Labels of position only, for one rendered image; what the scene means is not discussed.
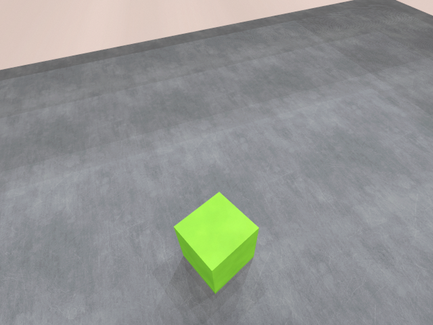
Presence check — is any carton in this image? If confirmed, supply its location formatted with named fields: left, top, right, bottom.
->
left=174, top=192, right=259, bottom=294

